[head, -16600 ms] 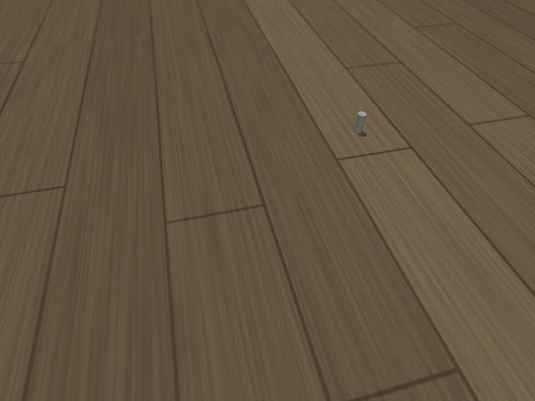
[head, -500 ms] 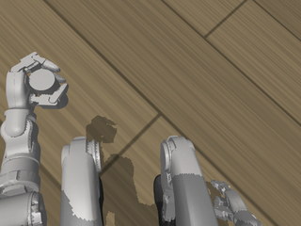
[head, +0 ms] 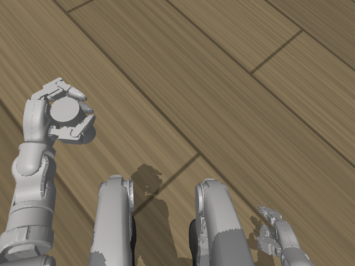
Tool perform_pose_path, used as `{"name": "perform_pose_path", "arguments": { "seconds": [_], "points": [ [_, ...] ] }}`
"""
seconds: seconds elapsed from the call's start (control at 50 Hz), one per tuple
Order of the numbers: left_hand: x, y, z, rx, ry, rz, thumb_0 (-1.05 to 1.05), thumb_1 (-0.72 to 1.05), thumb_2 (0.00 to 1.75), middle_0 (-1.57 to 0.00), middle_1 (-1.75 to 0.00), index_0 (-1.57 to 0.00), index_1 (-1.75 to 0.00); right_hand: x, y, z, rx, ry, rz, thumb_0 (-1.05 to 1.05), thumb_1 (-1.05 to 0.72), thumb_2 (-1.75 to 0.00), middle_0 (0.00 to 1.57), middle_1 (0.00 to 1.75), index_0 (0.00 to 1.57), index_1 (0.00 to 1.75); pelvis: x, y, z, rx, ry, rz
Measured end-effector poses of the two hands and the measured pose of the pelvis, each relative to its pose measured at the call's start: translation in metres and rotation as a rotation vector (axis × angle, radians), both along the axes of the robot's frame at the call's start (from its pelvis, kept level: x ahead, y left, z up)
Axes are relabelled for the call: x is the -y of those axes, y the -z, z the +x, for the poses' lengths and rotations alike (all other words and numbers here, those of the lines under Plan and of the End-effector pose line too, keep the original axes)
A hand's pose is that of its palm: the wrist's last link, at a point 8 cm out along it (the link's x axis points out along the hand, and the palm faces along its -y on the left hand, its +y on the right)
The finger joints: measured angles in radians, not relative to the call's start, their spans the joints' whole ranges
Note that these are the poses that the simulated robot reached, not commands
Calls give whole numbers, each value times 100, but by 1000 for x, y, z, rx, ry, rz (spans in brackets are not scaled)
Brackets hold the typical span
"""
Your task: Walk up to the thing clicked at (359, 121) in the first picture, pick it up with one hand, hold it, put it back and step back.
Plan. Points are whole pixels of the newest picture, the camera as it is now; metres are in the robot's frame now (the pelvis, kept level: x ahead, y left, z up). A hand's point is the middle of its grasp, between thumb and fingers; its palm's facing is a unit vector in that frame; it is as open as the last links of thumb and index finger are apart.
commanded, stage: lift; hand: left
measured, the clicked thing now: (76, 123) +0.40 +0.22 -0.02
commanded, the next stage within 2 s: hold in 1.60 s
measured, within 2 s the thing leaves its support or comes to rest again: neither
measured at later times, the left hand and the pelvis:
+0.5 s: hand (28, 72) +0.38 +0.21 +0.18, palm faces +0.07 -1.00 -0.03, open 7.1 cm; pelvis +0.04 +0.01 +0.14, yaw +3 degrees
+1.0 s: hand out of the picture +0.38 +0.20 +0.26, palm faces +0.04 -1.00 -0.01, open 7.1 cm; pelvis +0.05 +0.01 +0.22, yaw +4 degrees
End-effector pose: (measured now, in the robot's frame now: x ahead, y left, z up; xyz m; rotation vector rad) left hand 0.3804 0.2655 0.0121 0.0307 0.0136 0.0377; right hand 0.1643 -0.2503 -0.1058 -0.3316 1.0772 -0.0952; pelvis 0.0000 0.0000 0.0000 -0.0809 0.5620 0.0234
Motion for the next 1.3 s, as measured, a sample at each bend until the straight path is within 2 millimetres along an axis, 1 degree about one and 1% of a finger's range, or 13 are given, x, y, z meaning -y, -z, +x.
{"name": "perform_pose_path", "arguments": {
  "seconds": [0.12,0.3,0.42,0.48,0.62,0.76,0.92,1.1,1.3],
  "points": [
    [4,-45,-9,-7,7,-8,3,-7,115,-88,-115,-88,-117,-7,-37,16,43,5,15,1,-91,-89,20,30,21,30,-2,-35,8,22,-11,1],
    [8,-117,-18,-9,-9,0,3,-7,115,-88,-115,-88,-117,-18,-97,35,107,11,44,1,-91,-89,20,30,21,30,-4,-92,21,74,-31,9],
    [6,-155,-23,-26,-29,-7,3,-7,115,-88,-114,-88,-117,-22,-136,44,144,11,53,1,-91,-89,20,30,21,30,-5,-127,31,117,-41,16],
    [5,-170,-23,-27,-29,-7,3,-7,115,-88,-114,-88,-117,-21,-153,46,160,8,47,1,-91,-89,21,30,21,30,-5,-141,35,141,-47,20],
    [4,-198,-26,-27,-28,-14,3,-7,115,-89,-114,-88,-117,-18,-184,45,169,5,38,1,-91,-89,20,30,21,30,-6,-168,40,193,-55,27],
    [6,-221,-30,-31,-19,-18,3,-7,115,-89,-114,-89,-116,-19,-206,41,165,7,41,1,-91,-89,20,30,21,30,-7,-191,45,234,-59,36],
    [7,-243,-28,-17,-17,-19,3,-7,115,-89,-114,-89,-116,-23,-223,39,158,5,50,1,-91,-89,20,30,21,30,-7,-211,50,271,-59,45],
    [11,-262,-24,-16,-6,-28,3,-7,115,-89,-114,-89,-116,-24,-241,40,161,9,54,1,-91,-89,20,30,21,30,-8,-229,57,309,-57,53],
    [12,-273,-18,-25,7,-36,3,-7,115,-89,-114,-89,-116,-21,-255,43,150,13,51,1,-91,-89,20,30,21,30,-7,-243,66,339,-55,60]
  ]
}}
